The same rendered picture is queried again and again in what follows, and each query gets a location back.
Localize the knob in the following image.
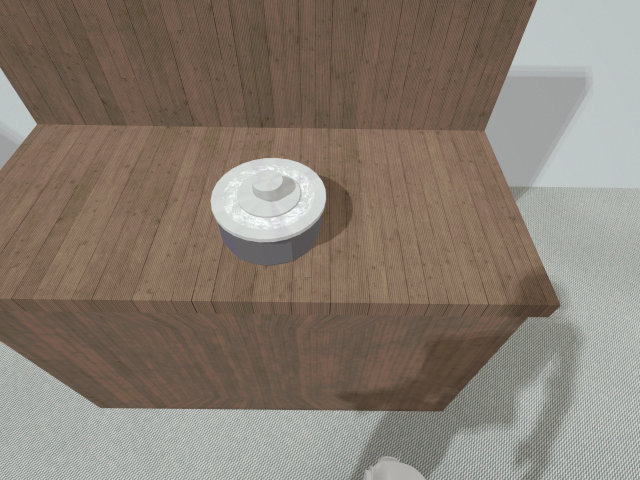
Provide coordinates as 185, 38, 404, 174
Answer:
251, 170, 283, 200

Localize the lid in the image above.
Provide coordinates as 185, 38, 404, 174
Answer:
211, 158, 326, 242

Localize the table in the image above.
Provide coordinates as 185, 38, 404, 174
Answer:
0, 0, 561, 412

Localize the pot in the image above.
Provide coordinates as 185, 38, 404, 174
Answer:
218, 215, 322, 266

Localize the right robot shin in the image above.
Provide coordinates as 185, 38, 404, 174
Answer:
376, 456, 398, 464

